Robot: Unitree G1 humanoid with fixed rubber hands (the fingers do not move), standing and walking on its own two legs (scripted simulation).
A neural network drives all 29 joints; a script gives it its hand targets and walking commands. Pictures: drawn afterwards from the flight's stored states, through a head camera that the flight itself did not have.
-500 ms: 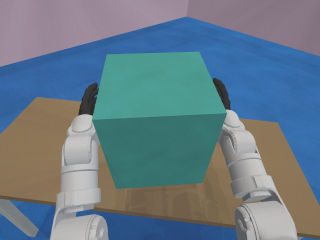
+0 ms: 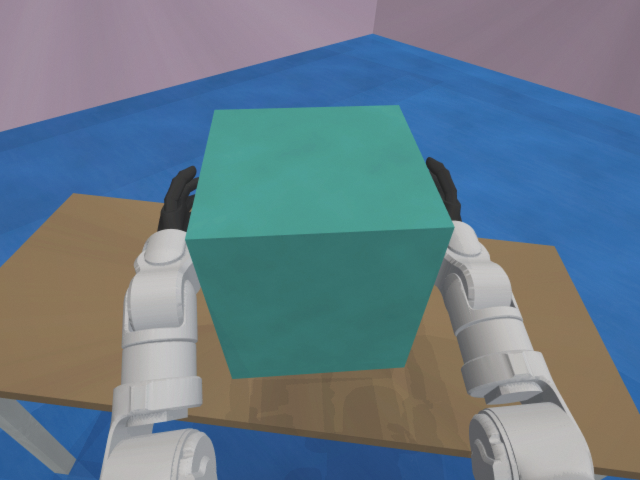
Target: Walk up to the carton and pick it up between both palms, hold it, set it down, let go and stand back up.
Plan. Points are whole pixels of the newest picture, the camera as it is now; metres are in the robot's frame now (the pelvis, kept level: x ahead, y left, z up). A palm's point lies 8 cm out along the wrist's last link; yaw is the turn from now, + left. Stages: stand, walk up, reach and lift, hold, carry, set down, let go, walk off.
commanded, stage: hold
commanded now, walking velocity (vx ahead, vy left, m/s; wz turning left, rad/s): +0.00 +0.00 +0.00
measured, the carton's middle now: (313, 244) +0.36 +0.00 +0.14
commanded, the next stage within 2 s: none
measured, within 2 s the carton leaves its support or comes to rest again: neither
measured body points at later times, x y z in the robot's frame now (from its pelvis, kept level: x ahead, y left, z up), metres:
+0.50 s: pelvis +0.00 +0.00 +0.00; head -0.04 +0.02 +0.45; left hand +0.37 +0.16 +0.17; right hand +0.38 -0.16 +0.18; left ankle +0.01 +0.12 -0.75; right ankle +0.03 -0.14 -0.75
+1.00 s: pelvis +0.00 +0.00 +0.00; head -0.04 +0.02 +0.45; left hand +0.37 +0.16 +0.17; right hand +0.38 -0.16 +0.18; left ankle +0.01 +0.12 -0.75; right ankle +0.03 -0.14 -0.75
